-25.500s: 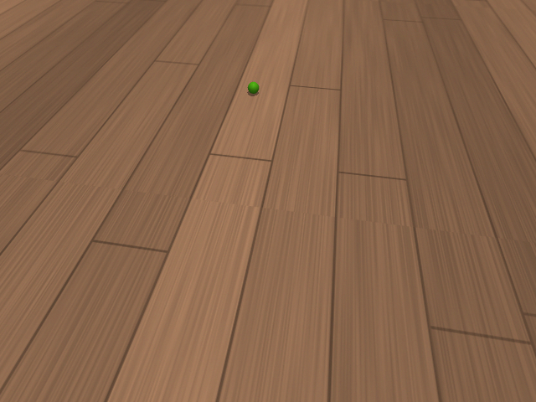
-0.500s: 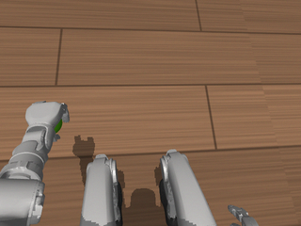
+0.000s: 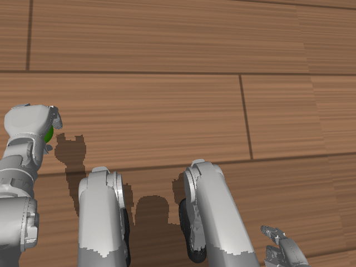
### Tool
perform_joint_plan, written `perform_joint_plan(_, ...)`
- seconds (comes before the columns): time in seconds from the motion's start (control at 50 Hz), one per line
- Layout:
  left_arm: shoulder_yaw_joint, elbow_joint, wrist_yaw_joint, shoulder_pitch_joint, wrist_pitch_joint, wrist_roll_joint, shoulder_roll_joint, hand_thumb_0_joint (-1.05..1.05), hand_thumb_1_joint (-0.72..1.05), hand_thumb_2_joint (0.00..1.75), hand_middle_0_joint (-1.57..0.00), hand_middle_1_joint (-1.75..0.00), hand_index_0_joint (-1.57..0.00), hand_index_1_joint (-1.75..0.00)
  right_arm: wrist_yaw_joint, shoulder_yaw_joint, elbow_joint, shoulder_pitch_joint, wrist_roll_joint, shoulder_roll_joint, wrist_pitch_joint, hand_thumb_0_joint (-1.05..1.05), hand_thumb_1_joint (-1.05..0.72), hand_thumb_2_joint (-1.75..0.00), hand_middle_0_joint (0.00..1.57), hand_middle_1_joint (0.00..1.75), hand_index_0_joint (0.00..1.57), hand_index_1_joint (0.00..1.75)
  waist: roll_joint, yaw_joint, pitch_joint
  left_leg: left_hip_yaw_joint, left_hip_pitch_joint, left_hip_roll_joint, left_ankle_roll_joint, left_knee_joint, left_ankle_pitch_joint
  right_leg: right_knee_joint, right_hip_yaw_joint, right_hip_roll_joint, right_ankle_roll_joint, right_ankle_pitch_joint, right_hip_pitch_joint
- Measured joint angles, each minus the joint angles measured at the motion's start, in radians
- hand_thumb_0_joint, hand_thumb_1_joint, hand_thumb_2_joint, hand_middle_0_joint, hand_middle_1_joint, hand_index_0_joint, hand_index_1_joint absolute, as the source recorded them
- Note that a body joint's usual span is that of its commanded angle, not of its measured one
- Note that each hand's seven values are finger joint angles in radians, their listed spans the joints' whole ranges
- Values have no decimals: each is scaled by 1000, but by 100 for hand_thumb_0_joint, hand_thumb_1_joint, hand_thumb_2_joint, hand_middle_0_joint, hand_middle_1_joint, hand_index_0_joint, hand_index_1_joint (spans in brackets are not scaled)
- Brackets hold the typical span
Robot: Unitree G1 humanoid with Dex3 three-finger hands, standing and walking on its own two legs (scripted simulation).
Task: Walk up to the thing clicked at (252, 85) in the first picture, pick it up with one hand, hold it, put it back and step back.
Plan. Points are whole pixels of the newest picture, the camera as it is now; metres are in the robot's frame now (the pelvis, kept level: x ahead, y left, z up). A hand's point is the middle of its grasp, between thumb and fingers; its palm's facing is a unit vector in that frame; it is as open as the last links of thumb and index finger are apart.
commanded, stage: crouch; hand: left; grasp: from above
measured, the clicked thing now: (35, 130) +0.42 +0.31 -0.20
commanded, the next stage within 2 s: lower in 0.42 s
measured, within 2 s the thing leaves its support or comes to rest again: rests again in 1.88 s
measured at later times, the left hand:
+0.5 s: hand (50, 136) +0.41 +0.29 -0.24, palm faces -0.46 -0.08 -0.89, open 7.8 cm
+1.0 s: hand (59, 139) +0.41 +0.29 -0.30, palm faces -0.45 -0.10 -0.89, open 7.7 cm
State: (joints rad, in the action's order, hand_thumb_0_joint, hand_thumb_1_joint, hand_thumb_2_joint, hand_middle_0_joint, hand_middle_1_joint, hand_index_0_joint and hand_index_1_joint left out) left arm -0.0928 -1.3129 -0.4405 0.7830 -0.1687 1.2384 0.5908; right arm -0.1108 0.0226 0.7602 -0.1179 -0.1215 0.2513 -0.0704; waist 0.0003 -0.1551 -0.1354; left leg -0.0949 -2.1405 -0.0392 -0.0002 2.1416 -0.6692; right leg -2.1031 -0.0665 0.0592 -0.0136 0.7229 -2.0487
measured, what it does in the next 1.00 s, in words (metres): lowers itself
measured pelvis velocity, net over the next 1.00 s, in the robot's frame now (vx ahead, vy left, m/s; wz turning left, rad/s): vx -0.01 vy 0.00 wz -0.05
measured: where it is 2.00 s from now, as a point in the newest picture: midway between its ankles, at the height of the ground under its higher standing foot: (158, 244)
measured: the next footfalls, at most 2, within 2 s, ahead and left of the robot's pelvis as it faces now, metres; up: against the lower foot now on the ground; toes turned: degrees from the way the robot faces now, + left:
none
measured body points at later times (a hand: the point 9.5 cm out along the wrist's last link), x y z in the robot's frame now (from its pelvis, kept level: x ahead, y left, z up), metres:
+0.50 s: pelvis -0.01 +0.00 -0.06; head +0.23 +0.05 +0.32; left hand +0.43 +0.29 -0.19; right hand +0.05 -0.27 -0.18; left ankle +0.08 +0.13 -0.38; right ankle +0.08 -0.12 -0.38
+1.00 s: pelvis -0.01 +0.00 -0.09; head +0.24 +0.07 +0.27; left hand +0.43 +0.29 -0.25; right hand +0.06 -0.28 -0.20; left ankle +0.08 +0.13 -0.38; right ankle +0.08 -0.12 -0.38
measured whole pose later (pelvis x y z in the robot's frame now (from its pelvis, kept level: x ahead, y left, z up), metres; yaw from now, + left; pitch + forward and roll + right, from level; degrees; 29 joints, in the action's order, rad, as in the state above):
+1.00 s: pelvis -0.01 +0.00 -0.09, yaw -3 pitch +33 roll -8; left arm -0.16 -1.47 -0.52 0.85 -0.24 1.29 0.73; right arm -0.14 -0.07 0.79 -0.07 -0.18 0.26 -0.08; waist 0.06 -0.21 -0.01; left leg -0.16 -2.36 -0.04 -0.02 2.45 -0.67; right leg -2.39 -0.12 0.08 -0.01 0.72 -2.26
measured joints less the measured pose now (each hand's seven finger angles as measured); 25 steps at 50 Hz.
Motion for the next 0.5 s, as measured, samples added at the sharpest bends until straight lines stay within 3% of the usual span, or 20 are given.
perform_joint_plan(0.26, -22, -57, -10, 37, -26, 18, 31, -2, 8, 59, -54, -71, -92, -78, -12, -21, 23, -8, -11, -14, 5, 1, -91, -90, 20, 30, 21, 30, 9, -14, 35, -7, -89, -2, -1, 108, 8, -110, -5, 6, -1, -7, -91)
perform_joint_plan(0.5, -33, -103, -12, 75, -26, 13, 70, -2, 8, 58, -54, -71, -89, -76, -11, -41, 33, 0, -21, -4, -3, 1, -91, -90, 20, 30, 21, 30, 16, -28, 63, -21, -143, -3, -4, 175, 15, -173, -16, 11, -1, -17, -143)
